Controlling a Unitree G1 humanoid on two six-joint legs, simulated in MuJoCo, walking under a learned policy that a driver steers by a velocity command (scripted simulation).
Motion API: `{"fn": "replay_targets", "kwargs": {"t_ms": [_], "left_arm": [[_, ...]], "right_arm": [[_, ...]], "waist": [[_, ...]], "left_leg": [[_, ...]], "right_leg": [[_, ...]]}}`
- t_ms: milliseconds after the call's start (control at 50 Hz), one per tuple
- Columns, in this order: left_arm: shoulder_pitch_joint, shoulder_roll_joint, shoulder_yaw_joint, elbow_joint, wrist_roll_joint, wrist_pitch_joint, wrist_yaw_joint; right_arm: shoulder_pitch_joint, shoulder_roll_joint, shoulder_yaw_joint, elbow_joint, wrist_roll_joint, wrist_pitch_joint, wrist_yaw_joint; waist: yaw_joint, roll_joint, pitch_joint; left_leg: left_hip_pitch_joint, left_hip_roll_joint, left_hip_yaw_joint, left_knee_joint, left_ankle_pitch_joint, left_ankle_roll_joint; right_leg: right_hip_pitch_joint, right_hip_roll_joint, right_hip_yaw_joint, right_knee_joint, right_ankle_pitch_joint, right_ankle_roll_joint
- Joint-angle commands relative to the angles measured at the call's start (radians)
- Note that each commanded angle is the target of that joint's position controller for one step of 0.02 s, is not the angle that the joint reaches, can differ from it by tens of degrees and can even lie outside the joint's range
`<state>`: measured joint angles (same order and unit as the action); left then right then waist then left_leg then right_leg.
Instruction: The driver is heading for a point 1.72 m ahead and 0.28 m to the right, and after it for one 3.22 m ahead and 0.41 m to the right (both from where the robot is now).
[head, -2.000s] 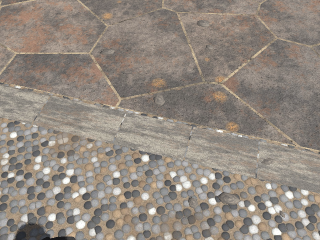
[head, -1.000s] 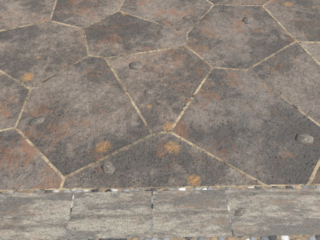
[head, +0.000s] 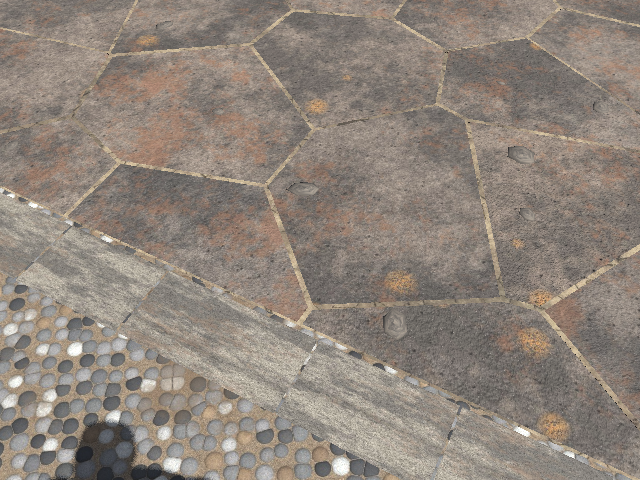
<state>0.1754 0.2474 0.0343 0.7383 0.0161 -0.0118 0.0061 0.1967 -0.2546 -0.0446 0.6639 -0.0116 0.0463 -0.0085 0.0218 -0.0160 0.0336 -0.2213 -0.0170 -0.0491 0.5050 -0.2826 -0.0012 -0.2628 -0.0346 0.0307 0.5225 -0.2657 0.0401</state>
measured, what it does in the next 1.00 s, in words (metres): walks ahead: right foot, then left foot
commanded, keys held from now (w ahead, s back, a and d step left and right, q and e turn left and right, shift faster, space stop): no key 0.08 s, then w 0.92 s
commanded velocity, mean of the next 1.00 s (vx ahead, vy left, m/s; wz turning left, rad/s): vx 0.34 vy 0.00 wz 0.03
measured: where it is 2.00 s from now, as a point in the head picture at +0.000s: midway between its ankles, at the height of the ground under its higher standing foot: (359, 316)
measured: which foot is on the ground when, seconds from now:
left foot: down 0.00-0.38, up 0.40-0.86, down 0.88-1.00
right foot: down 0.00-0.12, up 0.14-0.36, down 0.38-0.90, up 0.92-1.00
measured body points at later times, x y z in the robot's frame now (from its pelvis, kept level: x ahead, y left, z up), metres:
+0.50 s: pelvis +0.09 -0.04 +0.00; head +0.10 -0.07 +0.45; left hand +0.15 +0.24 -0.10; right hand +0.19 -0.32 -0.12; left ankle +0.03 +0.11 -0.66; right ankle +0.06 -0.12 -0.74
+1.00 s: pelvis +0.36 -0.01 -0.01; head +0.39 -0.01 +0.44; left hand +0.39 +0.27 -0.13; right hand +0.53 -0.26 -0.10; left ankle +0.43 +0.08 -0.74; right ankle +0.21 -0.14 -0.63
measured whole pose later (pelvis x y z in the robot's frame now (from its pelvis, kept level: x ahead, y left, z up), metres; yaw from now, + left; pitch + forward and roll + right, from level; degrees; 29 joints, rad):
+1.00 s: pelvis +0.36 -0.01 -0.01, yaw -1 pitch +1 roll +1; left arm 0.36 0.29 0.03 0.84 -0.03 -0.07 0.00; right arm 0.14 -0.27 -0.05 0.68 0.00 -0.08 0.03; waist 0.03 -0.01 0.05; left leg -0.38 -0.05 0.07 0.49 -0.14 0.07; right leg -0.32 -0.02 0.05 1.20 -0.39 -0.04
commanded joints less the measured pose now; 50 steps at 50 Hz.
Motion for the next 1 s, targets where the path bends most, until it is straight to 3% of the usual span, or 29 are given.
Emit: {"fn": "replay_targets", "kwargs": {"t_ms": [20, 80, 120, 160, 180, 220, 260, 300, 340, 360, 380, 400, 420, 440, 460, 500, 560, 660, 720, 780, 840, 860, 880, 900, 920, 940, 960, 980, 1000], "left_arm": [[-0.03, 0.122, 0.026, -0.056, 0.012, -0.023, 0.002], [-0.014, 0.12, 0.027, -0.039, 0.001, -0.011, 0.011], [0.003, 0.107, 0.025, -0.02, -0.006, -0.011, 0.014], [-0.034, 0.11, 0.029, -0.033, -0.023, -0.021, 0.012], [-0.067, 0.115, 0.032, -0.05, -0.032, -0.032, 0.009], [-0.087, 0.125, 0.04, -0.067, -0.046, -0.055, -0.004], [-0.076, 0.12, 0.037, -0.062, -0.051, -0.074, -0.022], [-0.03, 0.105, 0.031, -0.033, -0.044, -0.085, -0.038], [0.113, 0.109, 0.039, 0.032, -0.035, -0.086, -0.046], [0.195, 0.123, 0.047, 0.059, -0.035, -0.082, -0.042], [0.3, 0.179, 0.061, 0.07, -0.033, -0.084, -0.031], [0.353, 0.318, 0.087, 0.057, -0.022, -0.089, -0.035], [0.298, 0.263, 0.07, 0.042, -0.014, -0.096, -0.036], [0.238, 0.208, 0.053, 0.028, -0.02, -0.099, -0.031], [0.202, 0.184, 0.045, 0.017, -0.016, -0.1, -0.029], [0.171, 0.163, 0.033, 0.01, -0.009, -0.095, -0.026], [0.206, 0.155, 0.027, 0.022, -0.018, -0.092, -0.021], [0.251, 0.166, 0.022, 0.054, -0.02, -0.073, -0.003], [0.294, 0.181, 0.025, 0.079, -0.026, -0.067, 0.002], [0.311, 0.189, 0.03, 0.1, -0.033, -0.056, 0.002], [0.29, 0.226, 0.044, 0.102, -0.031, -0.044, 0.01], [0.27, 0.229, 0.045, 0.098, -0.026, -0.035, 0.012], [0.253, 0.219, 0.038, 0.082, -0.018, -0.034, 0.016], [0.349, 0.098, 0.004, 0.047, -0.001, -0.048, 0.009], [0.386, 0.089, -0.007, 0.073, -0.021, -0.071, -0.004], [0.26, 0.192, 0.024, 0.039, -0.054, -0.087, -0.013], [0.166, 0.196, 0.023, 0.006, -0.066, -0.097, -0.015], [0.124, 0.174, 0.021, -0.004, -0.054, -0.098, -0.012], [0.135, 0.168, 0.027, 0.002, -0.039, -0.089, -0.008]], "right_arm": [[-0.05, -0.091, -0.02, -0.076, -0.019, -0.033, 0.007], [-0.021, -0.111, -0.02, -0.061, -0.01, -0.051, 0.004], [0.018, -0.116, -0.021, -0.051, -0.004, -0.047, -0.004], [0.077, -0.18, -0.04, -0.044, 0.007, -0.039, -0.01], [0.105, -0.193, -0.043, -0.037, 0.012, -0.042, -0.012], [0.134, -0.183, -0.042, -0.023, 0.015, -0.063, -0.016], [0.109, -0.168, -0.041, -0.027, 0.029, -0.073, -0.013], [0.048, -0.175, -0.043, -0.039, 0.037, -0.071, -0.005], [0.023, -0.163, -0.04, -0.04, 0.038, -0.064, 0.002], [0.028, -0.13, -0.031, -0.039, 0.03, -0.067, 0.004], [0.006, -0.061, -0.009, -0.054, 0.019, -0.075, 0.008], [0.015, -0.048, -0.006, -0.112, 0.028, -0.095, 0.0], [0.028, -0.122, -0.027, -0.104, 0.054, -0.111, -0.005], [0.016, -0.151, -0.036, -0.093, 0.063, -0.12, 0.0], [0.015, -0.144, -0.036, -0.074, 0.051, -0.124, 0.003], [0.01, -0.131, -0.04, -0.058, 0.027, -0.127, 0.012], [0.0, -0.102, -0.036, -0.053, 0.022, -0.12, 0.023], [-0.169, -0.05, -0.011, -0.104, 0.026, -0.131, 0.037], [-0.261, -0.045, -0.005, -0.129, 0.034, -0.142, 0.057], [-0.312, -0.059, -0.007, -0.149, 0.038, -0.152, 0.073], [-0.216, -0.115, -0.03, -0.13, 0.031, -0.152, 0.07], [-0.077, -0.153, -0.05, -0.093, 0.031, -0.148, 0.06], [0.101, -0.191, -0.065, -0.05, 0.027, -0.142, 0.044], [0.237, -0.291, -0.086, -0.024, -0.003, -0.137, 0.033], [0.257, -0.221, -0.069, -0.004, 0.011, -0.137, 0.037], [0.179, -0.169, -0.052, -0.005, 0.022, -0.131, 0.032], [0.108, -0.144, -0.044, -0.008, 0.025, -0.127, 0.029], [0.054, -0.127, -0.036, -0.002, 0.018, -0.131, 0.033], [0.019, -0.105, -0.03, -0.004, 0.007, -0.139, 0.037]], "waist": [[-0.002, 0.135, -0.087], [-0.004, 0.12, -0.028], [-0.022, 0.133, -0.04], [-0.064, 0.195, 0.039], [-0.082, 0.213, 0.086], [-0.087, 0.229, 0.108], [-0.071, 0.176, 0.079], [-0.036, 0.143, 0.032], [0.035, 0.12, -0.029], [0.067, 0.092, -0.052], [0.107, -0.056, -0.068], [0.098, -0.299, -0.093], [0.075, -0.206, -0.043], [0.053, -0.143, 0.041], [0.038, -0.098, 0.056], [0.017, -0.073, 0.05], [0.017, -0.063, 0.025], [0.059, -0.059, 0.054], [0.083, -0.052, 0.088], [0.071, -0.058, 0.1], [-0.011, -0.106, -0.006], [-0.091, -0.108, -0.102], [-0.174, -0.1, -0.221], [-0.142, 0.129, -0.41], [-0.134, 0.251, -0.537], [-0.14, 0.175, -0.335], [-0.114, 0.105, -0.19], [-0.072, 0.029, -0.093], [-0.033, 0.042, -0.062]], "left_leg": [[0.021, 0.131, -0.142, -0.126, 0.112, 0.085], [-0.022, 0.106, -0.125, -0.125, 0.108, 0.056], [-0.006, 0.103, -0.144, -0.155, -0.137, 0.077], [-0.002, 0.198, -0.308, -0.264, -0.465, 0.16], [-0.012, 0.249, -0.397, -0.307, -0.51, 0.201], [0.061, 0.32, -0.486, -0.329, -0.433, 0.249], [0.119, 0.311, -0.431, -0.318, -0.325, 0.237], [0.043, 0.242, -0.295, -0.29, -0.171, 0.203], [-0.096, 0.177, -0.187, -0.204, -0.112, 0.167], [-0.167, 0.144, -0.148, -0.123, -0.112, 0.138], [-0.283, 0.054, -0.047, 0.155, -0.107, 0.069], [-0.503, -0.051, 0.015, 0.481, -0.286, 0.011], [-0.596, -0.004, -0.068, 0.638, -0.302, 0.019], [-0.66, 0.049, -0.075, 0.677, -0.192, 0.039], [-0.653, 0.08, -0.053, 0.666, -0.093, 0.049], [-0.592, 0.118, -0.037, 0.597, 0.04, 0.045], [-0.568, 0.116, 0.01, 0.528, 0.149, 0.013], [-0.503, 0.09, 0.063, 0.22, 0.333, -0.016], [-0.459, 0.066, 0.08, 0.093, 0.386, -0.007], [-0.46, 0.05, 0.074, 0.024, 0.337, 0.032], [-0.288, -0.015, 0.11, 0.007, 0.228, 0.092], [-0.103, -0.043, 0.134, -0.016, 0.243, 0.125], [0.21, 0.031, 0.062, 0.015, 0.287, 0.171], [0.647, 0.315, -0.351, 0.044, 0.22, 0.308], [0.739, 0.431, -0.725, -0.135, 0.047, 0.391], [0.585, 0.383, -0.603, -0.191, -0.057, 0.33], [0.407, 0.341, -0.448, -0.223, -0.036, 0.291], [0.243, 0.296, -0.351, -0.267, 0.055, 0.27], [0.141, 0.255, -0.278, -0.298, 0.131, 0.256]], "right_leg": [[0.042, -0.012, -0.003, -0.042, 0.065, 0.015], [0.044, -0.018, 0.007, -0.048, 0.114, 0.008], [0.013, 0.026, -0.049, 0.011, -0.022, 0.005], [-0.155, 0.058, -0.093, 0.145, -0.154, -0.01], [-0.218, 0.042, -0.07, 0.205, -0.19, -0.028], [-0.356, -0.013, -0.005, 0.334, -0.278, -0.07], [-0.364, -0.04, 0.001, 0.274, -0.271, -0.103], [-0.167, -0.007, -0.051, 0.124, -0.135, -0.108], [0.135, 0.062, -0.115, 0.001, 0.091, -0.085], [0.255, 0.059, -0.095, -0.006, 0.076, -0.082], [0.363, -0.098, 0.131, -0.122, -0.043, -0.131], [0.432, -0.339, 0.614, -0.302, -0.262, -0.295], [0.379, -0.381, 0.734, -0.364, -0.448, -0.352], [0.341, -0.35, 0.629, -0.356, -0.457, -0.322], [0.315, -0.297, 0.515, -0.352, -0.358, -0.286], [0.269, -0.218, 0.344, -0.362, -0.112, -0.237], [0.271, -0.173, 0.201, -0.374, 0.184, -0.232], [0.234, -0.13, 0.063, -0.394, 0.364, -0.209], [0.246, -0.153, 0.055, -0.401, 0.346, -0.215], [0.337, -0.199, 0.058, -0.356, 0.44, -0.216], [0.416, -0.207, 0.043, -0.184, 0.887, -0.19], [0.397, -0.18, 0.014, -0.019, 1.027, -0.172], [0.221, -0.152, 0.006, 0.203, 0.928, -0.145], [-0.169, -0.003, -0.021, 0.611, 0.353, -0.088], [-0.349, 0.109, 0.106, 0.824, -0.289, -0.071], [-0.456, 0.037, 0.124, 0.875, -0.251, -0.078], [-0.463, -0.015, 0.083, 0.833, -0.162, -0.085], [-0.438, -0.055, 0.057, 0.761, -0.095, -0.079], [-0.379, -0.089, 0.06, 0.705, -0.047, -0.073]]}}
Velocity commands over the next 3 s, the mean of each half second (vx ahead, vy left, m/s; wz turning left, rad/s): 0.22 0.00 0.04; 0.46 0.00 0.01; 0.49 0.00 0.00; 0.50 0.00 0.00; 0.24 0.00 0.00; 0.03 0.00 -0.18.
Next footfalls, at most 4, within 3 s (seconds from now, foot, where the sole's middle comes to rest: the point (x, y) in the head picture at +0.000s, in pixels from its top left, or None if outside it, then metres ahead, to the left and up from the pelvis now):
0.38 right None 0.10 -0.12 -0.77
0.88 left None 0.47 0.08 -0.77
1.40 right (411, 362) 0.76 -0.17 -0.77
1.94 left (312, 259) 1.05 0.06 -0.77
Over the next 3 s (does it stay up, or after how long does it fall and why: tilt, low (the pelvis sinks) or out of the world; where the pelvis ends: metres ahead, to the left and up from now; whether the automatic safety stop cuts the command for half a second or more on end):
stays up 1.15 -0.05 -0.01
